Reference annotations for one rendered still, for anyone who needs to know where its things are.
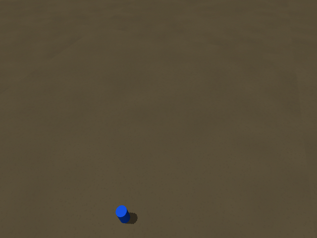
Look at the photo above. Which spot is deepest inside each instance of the can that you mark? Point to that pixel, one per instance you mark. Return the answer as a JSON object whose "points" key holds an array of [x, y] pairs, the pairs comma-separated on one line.
{"points": [[122, 214]]}

